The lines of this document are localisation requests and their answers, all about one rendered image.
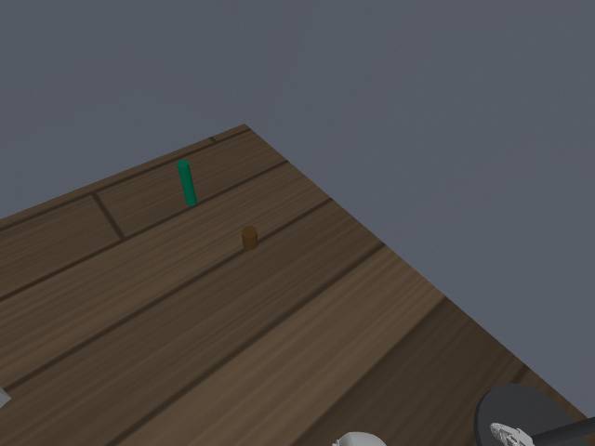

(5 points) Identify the floor lamp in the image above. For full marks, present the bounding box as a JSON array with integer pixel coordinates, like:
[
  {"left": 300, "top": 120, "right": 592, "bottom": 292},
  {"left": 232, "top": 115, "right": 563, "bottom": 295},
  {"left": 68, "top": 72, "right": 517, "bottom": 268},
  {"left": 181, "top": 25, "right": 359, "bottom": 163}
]
[{"left": 474, "top": 383, "right": 595, "bottom": 446}]

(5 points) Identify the right robot hand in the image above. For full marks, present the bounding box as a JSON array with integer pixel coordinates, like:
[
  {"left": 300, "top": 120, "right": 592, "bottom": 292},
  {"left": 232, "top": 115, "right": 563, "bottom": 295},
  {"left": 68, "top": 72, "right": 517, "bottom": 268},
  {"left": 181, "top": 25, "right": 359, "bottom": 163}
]
[{"left": 490, "top": 423, "right": 535, "bottom": 446}]

